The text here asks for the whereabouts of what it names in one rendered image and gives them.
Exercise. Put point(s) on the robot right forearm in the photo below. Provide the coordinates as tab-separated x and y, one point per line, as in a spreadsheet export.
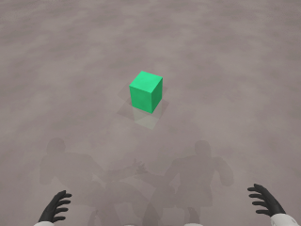
282	220

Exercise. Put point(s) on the robot right hand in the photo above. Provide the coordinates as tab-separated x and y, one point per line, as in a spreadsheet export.
270	202

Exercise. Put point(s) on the carton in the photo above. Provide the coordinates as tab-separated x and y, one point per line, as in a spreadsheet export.
146	91

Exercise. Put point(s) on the robot left hand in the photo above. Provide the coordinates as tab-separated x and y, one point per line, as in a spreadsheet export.
51	209

